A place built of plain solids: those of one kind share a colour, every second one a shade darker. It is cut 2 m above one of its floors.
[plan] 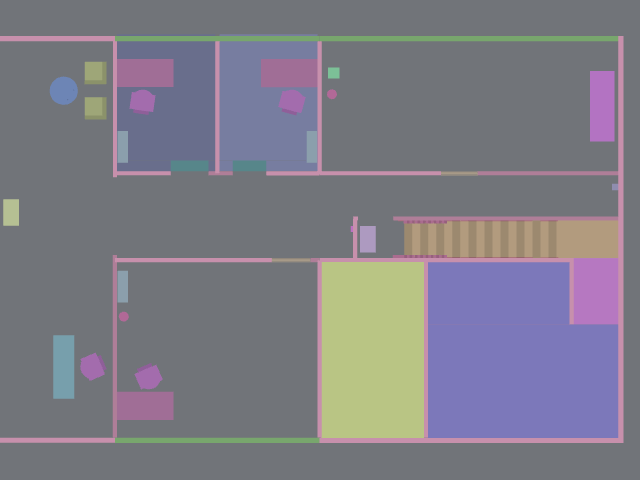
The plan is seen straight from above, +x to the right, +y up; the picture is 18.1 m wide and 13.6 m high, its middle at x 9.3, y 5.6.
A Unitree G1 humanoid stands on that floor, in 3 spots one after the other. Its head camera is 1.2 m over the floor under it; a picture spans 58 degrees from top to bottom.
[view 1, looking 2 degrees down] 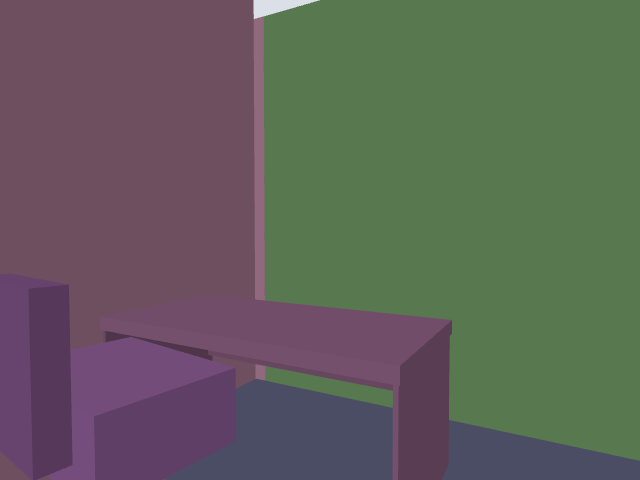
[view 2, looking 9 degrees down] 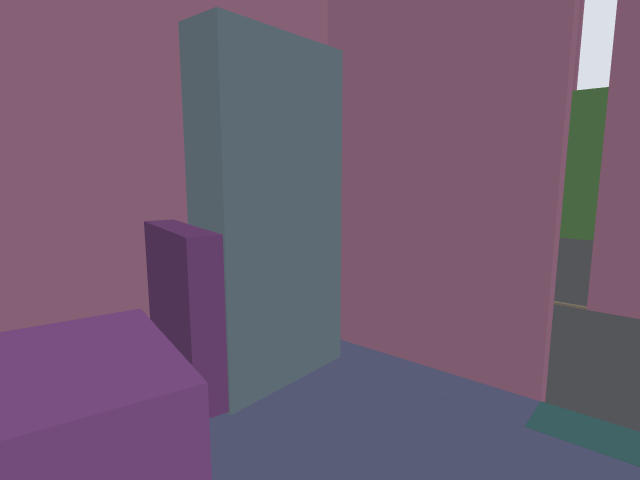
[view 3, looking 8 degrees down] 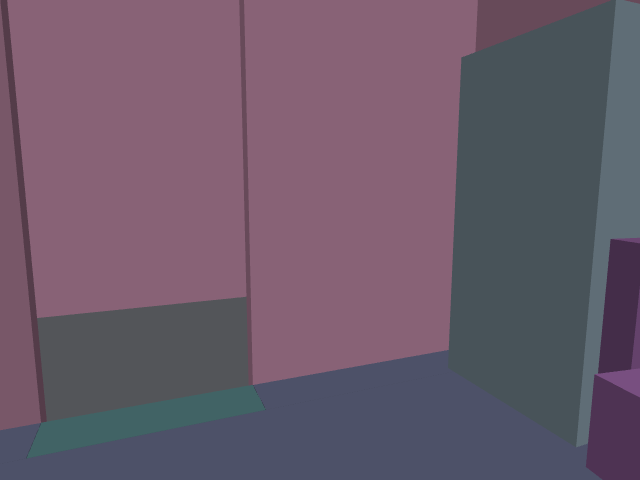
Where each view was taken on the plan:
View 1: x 5.61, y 8.55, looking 119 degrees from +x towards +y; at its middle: glazing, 3.07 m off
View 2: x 7.30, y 9.93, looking -50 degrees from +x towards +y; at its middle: shelf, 2.55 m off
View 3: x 5.61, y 9.93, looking -112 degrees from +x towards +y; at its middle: wall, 2.59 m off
